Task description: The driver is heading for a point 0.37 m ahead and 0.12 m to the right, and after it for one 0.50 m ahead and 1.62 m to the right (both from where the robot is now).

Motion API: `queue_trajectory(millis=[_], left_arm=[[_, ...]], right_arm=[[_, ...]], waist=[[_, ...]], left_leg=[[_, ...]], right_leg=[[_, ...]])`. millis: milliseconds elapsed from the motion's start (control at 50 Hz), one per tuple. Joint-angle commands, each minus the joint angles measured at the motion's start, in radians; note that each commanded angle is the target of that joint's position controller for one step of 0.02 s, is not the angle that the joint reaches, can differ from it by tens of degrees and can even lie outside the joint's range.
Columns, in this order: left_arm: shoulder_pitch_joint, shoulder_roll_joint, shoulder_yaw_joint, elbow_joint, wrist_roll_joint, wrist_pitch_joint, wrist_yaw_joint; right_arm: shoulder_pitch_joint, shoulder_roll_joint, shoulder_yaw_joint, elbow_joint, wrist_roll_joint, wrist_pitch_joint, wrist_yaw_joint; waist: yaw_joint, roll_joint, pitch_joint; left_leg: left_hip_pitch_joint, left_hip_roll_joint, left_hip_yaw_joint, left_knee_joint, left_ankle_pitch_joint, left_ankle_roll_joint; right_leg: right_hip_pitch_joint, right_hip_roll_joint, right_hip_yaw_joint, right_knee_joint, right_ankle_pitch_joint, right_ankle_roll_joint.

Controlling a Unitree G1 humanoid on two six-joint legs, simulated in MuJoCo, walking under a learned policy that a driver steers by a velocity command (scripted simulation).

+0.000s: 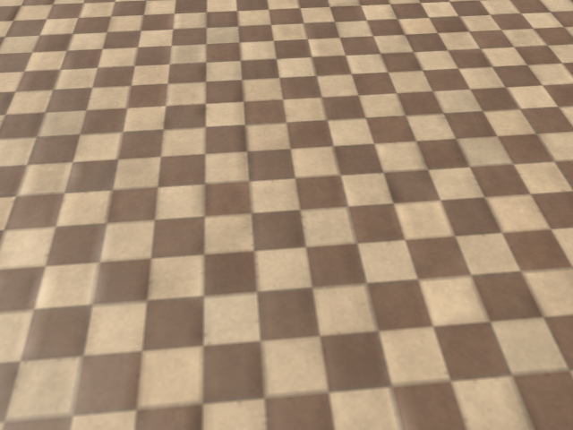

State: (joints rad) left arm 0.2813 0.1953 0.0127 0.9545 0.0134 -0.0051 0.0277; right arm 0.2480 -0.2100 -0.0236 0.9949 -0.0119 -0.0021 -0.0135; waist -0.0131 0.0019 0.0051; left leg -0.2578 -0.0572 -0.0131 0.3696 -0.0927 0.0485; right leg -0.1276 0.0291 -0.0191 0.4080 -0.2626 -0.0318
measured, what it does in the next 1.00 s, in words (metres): walks ahead, turning right: right foot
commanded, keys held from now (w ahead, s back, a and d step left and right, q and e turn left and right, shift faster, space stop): no key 0.04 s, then w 0.30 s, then w+e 0.14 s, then e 0.52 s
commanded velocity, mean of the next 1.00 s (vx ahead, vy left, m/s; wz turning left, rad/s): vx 0.21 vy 0.00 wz -0.26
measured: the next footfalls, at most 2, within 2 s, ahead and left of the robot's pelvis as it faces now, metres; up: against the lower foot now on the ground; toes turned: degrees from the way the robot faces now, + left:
right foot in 0.78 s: +0.40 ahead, -0.05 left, +0.00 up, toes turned -14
left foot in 1.34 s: +0.41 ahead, +0.13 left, +0.00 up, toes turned -35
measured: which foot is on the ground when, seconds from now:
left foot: down 0.00-0.78, up 0.80-1.00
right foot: down 0.00-0.36, up 0.38-0.76, down 0.78-1.00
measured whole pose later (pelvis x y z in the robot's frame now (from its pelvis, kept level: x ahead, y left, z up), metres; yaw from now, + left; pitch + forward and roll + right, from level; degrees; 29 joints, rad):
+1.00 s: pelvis +0.29 +0.02 -0.01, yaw -18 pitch +1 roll +1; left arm 0.20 0.25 0.08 0.89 0.02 0.01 0.01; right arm 0.13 -0.21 -0.05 0.87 -0.03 0.01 -0.04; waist 0.03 0.01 0.09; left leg -0.54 0.04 -0.04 1.11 -0.40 -0.03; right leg -0.37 0.13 -0.01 0.45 -0.09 -0.14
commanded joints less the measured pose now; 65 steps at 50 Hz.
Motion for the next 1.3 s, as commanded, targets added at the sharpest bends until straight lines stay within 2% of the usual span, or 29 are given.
queue_trajectory(millis=[20, 100, 120, 160, 200, 280, 320, 340, 360, 380, 400, 420, 440, 500, 560, 660, 720, 760, 780, 800, 820, 840, 860, 880, 920, 960, 1060, 1220, 1300], left_arm=[[0.055, 0.097, 0.02, -0.002, 0.0, -0.009, 0.004], [0.083, 0.123, 0.032, 0.023, 0.006, -0.004, 0.001], [0.098, 0.13, 0.035, 0.024, 0.005, -0.001, -0.001], [0.149, 0.156, 0.048, 0.049, 0.001, -0.006, 0.004], [0.139, 0.156, 0.057, 0.058, 0.007, -0.02, 0.005], [0.14, 0.149, 0.064, 0.078, 0.009, -0.05, -0.008], [0.111, 0.153, 0.067, 0.08, 0.002, -0.053, -0.012], [0.101, 0.144, 0.064, 0.076, 0.003, -0.057, -0.014], [0.075, 0.105, 0.051, 0.056, 0.003, -0.066, -0.021], [0.082, 0.028, 0.031, 0.01, -0.006, -0.072, -0.029], [0.011, 0.121, 0.055, 0.001, 0.018, -0.063, -0.027], [-0.011, 0.104, 0.055, -0.003, 0.014, -0.063, -0.036], [-0.001, 0.08, 0.05, 0.009, 0.006, -0.065, -0.045], [0.027, 0.064, 0.053, 0.028, 0.02, -0.043, -0.058], [-0.027, 0.042, 0.052, -0.005, 0.015, -0.025, -0.054], [-0.17, 0.011, 0.026, -0.079, 0.013, -0.022, -0.058], [-0.049, 0.062, 0.041, -0.06, 0.023, -0.023, -0.052], [0.101, 0.107, 0.064, -0.022, 0.035, -0.04, -0.047], [0.15, 0.184, 0.088, -0.024, 0.035, -0.051, -0.037], [0.092, 0.276, 0.111, -0.054, 0.018, -0.037, -0.03], [0.084, 0.295, 0.119, -0.077, -0.025, -0.018, -0.033], [-0.002, 0.232, 0.108, -0.104, -0.023, -0.002, -0.021], [-0.062, 0.167, 0.089, -0.113, -0.017, 0.008, -0.014], [-0.076, 0.136, 0.08, -0.11, -0.01, 0.012, -0.009], [-0.079, 0.135, 0.08, -0.113, 0.002, 0.009, -0.009], [-0.073, 0.166, 0.088, -0.119, 0.008, 0.001, -0.017], [-0.053, 0.203, 0.104, -0.14, 0.005, 0.021, -0.019], [-0.04, 0.219, 0.116, -0.162, 0.014, 0.037, -0.023], [-0.087, 0.218, 0.118, -0.176, 0.003, 0.046, -0.033]], right_arm=[[0.005, -0.082, -0.013, -0.003, 0.002, -0.011, -0.008], [0.018, -0.098, -0.02, 0.025, -0.001, -0.003, -0.009], [0.0, -0.098, -0.022, 0.017, -0.004, -0.001, -0.005], [-0.065, -0.052, -0.014, -0.015, -0.01, -0.011, 0.01], [-0.084, -0.069, -0.02, -0.033, -0.025, -0.029, 0.022], [-0.104, -0.067, -0.028, -0.057, -0.011, -0.062, 0.035], [-0.009, -0.046, -0.03, -0.031, -0.004, -0.071, 0.036], [0.098, -0.064, -0.042, 0.006, -0.004, -0.076, 0.029], [0.248, -0.137, -0.067, 0.042, -0.016, -0.086, 0.014], [0.391, -0.262, -0.097, 0.067, -0.02, -0.083, 0.004], [0.344, -0.19, -0.077, 0.068, -0.021, -0.072, 0.001], [0.233, -0.152, -0.063, 0.03, -0.023, -0.073, 0.003], [0.162, -0.121, -0.054, 0.009, -0.02, -0.08, 0.005], [0.131, -0.068, -0.029, 0.008, -0.012, -0.1, -0.008], [0.16, -0.076, -0.021, 0.021, -0.005, -0.108, -0.019], [0.147, -0.081, -0.014, 0.025, 0.001, -0.093, -0.038], [0.123, -0.118, -0.03, 0.017, 0.007, -0.087, -0.051], [0.075, -0.131, -0.039, -0.006, 0.01, -0.076, -0.047], [0.083, -0.133, -0.045, -0.026, 0.012, -0.073, -0.037], [0.181, -0.057, -0.041, -0.06, 0.005, -0.062, -0.031], [0.21, -0.073, -0.036, -0.07, -0.003, -0.049, -0.022], [0.133, -0.086, -0.038, -0.081, -0.009, -0.041, -0.019], [0.063, -0.092, -0.041, -0.098, -0.012, -0.038, -0.02], [0.022, -0.103, -0.047, -0.117, -0.02, -0.03, -0.023], [0.059, -0.079, -0.044, -0.11, -0.031, 0.003, -0.025], [0.065, -0.061, -0.04, -0.119, -0.023, 0.02, -0.027], [-0.056, -0.099, -0.048, -0.18, -0.018, 0.041, -0.03], [-0.106, -0.112, -0.041, -0.23, 0.004, 0.022, -0.037], [0.012, -0.119, -0.037, -0.221, 0.02, 0.003, -0.045]], waist=[[0.013, 0.012, 0.038], [0.023, -0.024, 0.052], [0.035, -0.045, 0.089], [0.058, -0.134, 0.157], [0.05, -0.115, 0.172], [0.039, -0.11, 0.158], [-0.017, -0.102, 0.136], [-0.059, -0.066, 0.099], [-0.125, 0.071, 0.031], [-0.149, 0.336, -0.049], [-0.119, 0.166, 0.02], [-0.066, 0.062, 0.077], [-0.034, 0.03, 0.092], [0.01, 0.046, 0.089], [0.032, 0.048, 0.078], [0.012, 0.109, 0.078], [0.063, 0.122, 0.0], [0.138, 0.082, -0.077], [0.166, -0.042, -0.131], [0.056, -0.224, -0.21], [0.07, -0.147, -0.343], [0.064, -0.054, -0.221], [0.044, 0.009, -0.068], [0.024, 0.021, -0.021], [0.0, 0.001, -0.032], [-0.005, -0.015, -0.066], [0.039, -0.09, -0.07], [0.059, -0.116, -0.062], [0.0, -0.129, -0.067]], left_leg=[[0.065, 0.117, -0.152, -0.071, -0.06, 0.009], [-0.007, 0.063, -0.112, -0.003, -0.364, 0.038], [-0.086, 0.045, -0.096, 0.039, -0.434, 0.045], [-0.231, 0.004, 0.013, 0.204, -0.305, 0.03], [-0.309, 0.06, 0.025, 0.338, -0.257, 0.023], [-0.233, 0.066, 0.066, 0.249, -0.261, 0.023], [0.003, 0.024, 0.115, 0.113, -0.172, 0.029], [0.193, 0.005, 0.097, 0.066, -0.165, 0.037], [0.402, 0.14, -0.094, -0.03, -0.281, 0.069], [0.537, 0.413, -0.537, -0.197, -0.511, 0.177], [0.426, 0.454, -0.588, -0.209, -0.485, 0.196], [0.341, 0.422, -0.469, -0.199, -0.444, 0.176], [0.279, 0.38, -0.366, -0.22, -0.357, 0.145], [0.241, 0.305, -0.134, -0.232, -0.005, 0.089], [0.25, 0.288, 0.039, -0.149, 0.552, 0.08], [0.162, 0.223, 0.192, -0.07, 0.657, 0.056], [0.195, 0.262, 0.197, 0.125, 0.839, 0.05], [0.158, 0.253, 0.203, 0.427, 0.686, 0.035], [0.034, 0.172, 0.227, 0.734, 0.288, -0.006], [-0.227, -0.013, 0.174, 1.087, -0.558, -0.048], [-0.281, 0.012, -0.014, 1.143, -0.516, -0.049], [-0.335, 0.054, -0.024, 1.135, -0.45, -0.052], [-0.348, 0.09, -0.024, 1.031, -0.392, -0.055], [-0.323, 0.11, -0.033, 0.937, -0.361, -0.06], [-0.228, 0.1, -0.019, 0.833, -0.314, -0.069], [-0.211, 0.088, -0.016, 0.763, -0.295, -0.076], [-0.274, 0.081, -0.04, 0.608, -0.258, -0.101], [-0.204, 0.022, -0.063, 0.407, -0.314, -0.073], [0.02, -0.022, -0.049, 0.116, -0.276, -0.026]], right_leg=[[-0.099, -0.123, 0.127, -0.114, -0.023, -0.039], [-0.105, -0.11, 0.153, -0.128, -0.343, -0.074], [-0.103, -0.137, 0.202, -0.16, -0.449, -0.1], [-0.035, -0.268, 0.363, -0.286, -0.529, -0.167], [0.013, -0.342, 0.41, -0.324, -0.421, -0.206], [0.042, -0.28, 0.275, -0.255, -0.193, -0.182], [-0.077, -0.236, 0.191, -0.167, -0.076, -0.156], [-0.177, -0.196, 0.141, -0.064, 0.01, -0.131], [-0.317, -0.119, 0.055, 0.183, 0.06, -0.092], [-0.537, 0.026, -0.079, 0.526, -0.201, -0.042], [-0.598, -0.009, 0.034, 0.701, -0.27, -0.064], [-0.605, -0.061, 0.084, 0.742, -0.175, -0.081], [-0.571, -0.088, 0.094, 0.726, -0.089, -0.081], [-0.519, -0.097, 0.062, 0.693, 0.015, -0.053], [-0.537, -0.073, -0.001, 0.647, 0.06, -0.021], [-0.352, -0.014, -0.126, 0.279, 0.218, -0.022], [-0.214, 0.029, -0.14, 0.243, 0.171, -0.08], [-0.047, 0.046, -0.106, 0.115, 0.234, -0.136], [0.085, -0.082, 0.055, 0.052, 0.548, -0.193], [0.264, -0.365, 0.449, 0.118, 1.185, -0.347], [0.272, -0.42, 0.567, 0.013, 0.954, -0.459], [0.15, -0.394, 0.529, -0.049, 0.595, -0.442], [-0.016, -0.333, 0.457, -0.109, 0.422, -0.38], [-0.096, -0.274, 0.408, -0.129, 0.369, -0.327], [-0.181, -0.2, 0.318, -0.134, 0.375, -0.272], [-0.18, -0.17, 0.301, -0.122, 0.39, -0.249], [-0.141, -0.146, 0.394, -0.17, -0.01, -0.195], [-0.084, -0.143, 0.525, -0.148, -0.008, -0.181], [-0.146, -0.105, 0.553, -0.121, 0.067, -0.129]])
Velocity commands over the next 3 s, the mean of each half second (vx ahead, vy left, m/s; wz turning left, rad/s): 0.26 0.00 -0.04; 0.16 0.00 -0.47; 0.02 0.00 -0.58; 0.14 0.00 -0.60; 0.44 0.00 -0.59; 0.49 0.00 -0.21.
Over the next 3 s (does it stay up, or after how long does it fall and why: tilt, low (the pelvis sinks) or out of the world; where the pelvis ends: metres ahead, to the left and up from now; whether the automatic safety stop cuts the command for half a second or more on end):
stays up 0.54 -0.48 0.00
